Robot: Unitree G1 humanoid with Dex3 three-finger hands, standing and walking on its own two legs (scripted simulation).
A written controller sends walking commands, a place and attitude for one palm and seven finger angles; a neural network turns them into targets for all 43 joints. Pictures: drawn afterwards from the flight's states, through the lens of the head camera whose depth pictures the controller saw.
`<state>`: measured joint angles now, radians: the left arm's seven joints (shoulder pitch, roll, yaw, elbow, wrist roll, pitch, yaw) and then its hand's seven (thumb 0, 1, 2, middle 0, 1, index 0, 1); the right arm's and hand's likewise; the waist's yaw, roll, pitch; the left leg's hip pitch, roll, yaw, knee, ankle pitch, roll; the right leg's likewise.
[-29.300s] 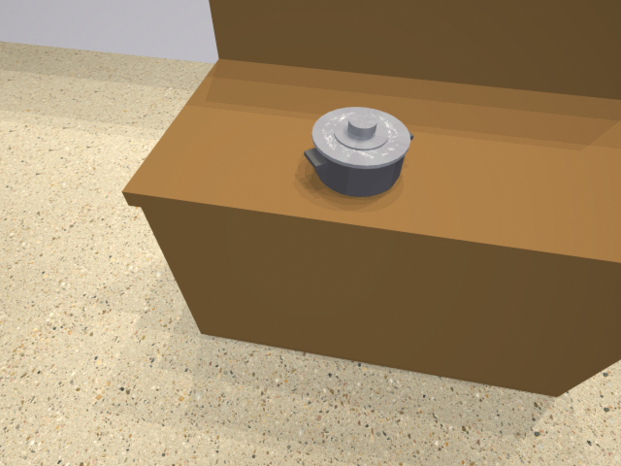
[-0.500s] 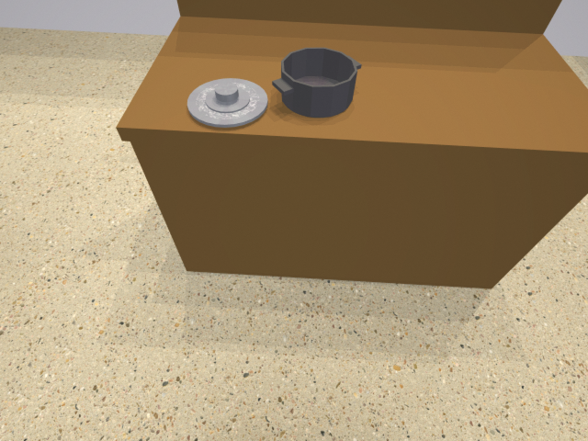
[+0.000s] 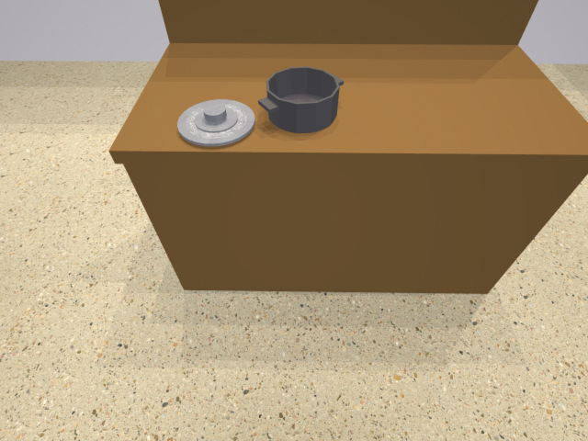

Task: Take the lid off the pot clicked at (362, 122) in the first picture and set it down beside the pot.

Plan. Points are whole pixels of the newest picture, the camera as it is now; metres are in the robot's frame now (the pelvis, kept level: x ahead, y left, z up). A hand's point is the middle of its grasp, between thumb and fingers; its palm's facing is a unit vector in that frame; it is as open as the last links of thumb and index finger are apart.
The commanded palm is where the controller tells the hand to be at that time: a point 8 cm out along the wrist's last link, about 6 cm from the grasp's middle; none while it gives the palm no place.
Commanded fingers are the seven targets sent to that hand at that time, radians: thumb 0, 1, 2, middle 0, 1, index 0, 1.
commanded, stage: let the arm hang, fingers relaxed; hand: left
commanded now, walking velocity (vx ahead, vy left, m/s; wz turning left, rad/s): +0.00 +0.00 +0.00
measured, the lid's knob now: (215, 112) +0.83 +0.23 -0.02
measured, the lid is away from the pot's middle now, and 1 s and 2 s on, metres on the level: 0.22 0.22 0.22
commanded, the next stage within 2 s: look to check the result in 0.68 s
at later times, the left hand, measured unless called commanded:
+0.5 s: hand out of the picture +0.00 +0.14 -0.18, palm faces +0.04 -0.98 -0.18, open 7.3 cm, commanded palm none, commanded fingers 0.00 0.90 0.90 -0.20 -0.30 -0.20 -0.30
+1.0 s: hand out of the picture +0.01 +0.14 -0.18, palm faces +0.04 -0.98 -0.20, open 7.3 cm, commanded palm none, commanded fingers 0.00 0.90 0.90 -0.20 -0.30 -0.20 -0.30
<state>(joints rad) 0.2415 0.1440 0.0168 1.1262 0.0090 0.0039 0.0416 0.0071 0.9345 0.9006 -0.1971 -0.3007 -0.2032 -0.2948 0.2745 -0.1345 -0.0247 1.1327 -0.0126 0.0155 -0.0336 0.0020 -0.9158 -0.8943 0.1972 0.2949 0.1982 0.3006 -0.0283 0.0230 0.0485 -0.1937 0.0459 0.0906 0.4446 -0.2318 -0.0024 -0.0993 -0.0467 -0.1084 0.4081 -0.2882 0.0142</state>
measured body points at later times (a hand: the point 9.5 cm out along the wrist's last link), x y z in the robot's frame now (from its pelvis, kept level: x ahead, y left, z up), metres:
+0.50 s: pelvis +0.01 -0.02 +0.00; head +0.03 -0.02 +0.45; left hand -0.01 +0.19 -0.16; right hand -0.01 -0.23 -0.17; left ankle +0.00 +0.12 -0.74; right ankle -0.04 -0.12 -0.74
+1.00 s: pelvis +0.02 -0.02 +0.00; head +0.04 -0.03 +0.45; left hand +0.01 +0.19 -0.16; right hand +0.00 -0.24 -0.17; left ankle +0.00 +0.12 -0.74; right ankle -0.04 -0.12 -0.74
